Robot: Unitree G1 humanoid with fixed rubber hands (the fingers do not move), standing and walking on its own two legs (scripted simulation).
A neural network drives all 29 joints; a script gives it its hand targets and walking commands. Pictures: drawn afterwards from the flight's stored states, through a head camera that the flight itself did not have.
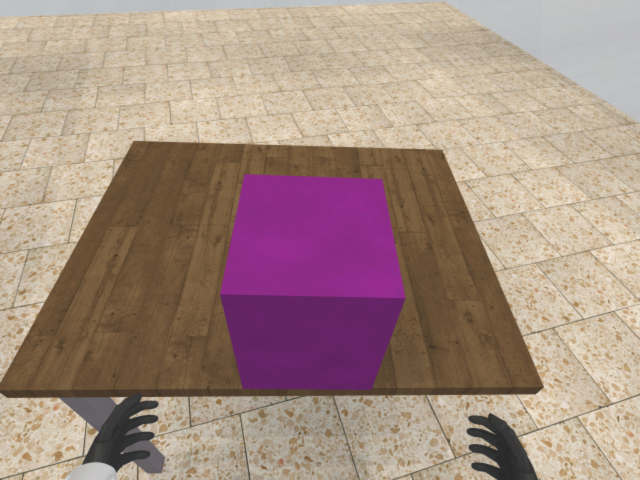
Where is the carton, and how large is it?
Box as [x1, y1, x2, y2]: [220, 174, 405, 389]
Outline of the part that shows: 244,174 220,292 242,387 370,389 405,298 382,180 368,178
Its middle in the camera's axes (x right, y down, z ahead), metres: -0.01 +0.06 +0.57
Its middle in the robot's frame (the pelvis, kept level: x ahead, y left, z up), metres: +0.39 +0.04 +0.01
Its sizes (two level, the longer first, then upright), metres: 0.210 0.200 0.250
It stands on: a table, 0.67 m high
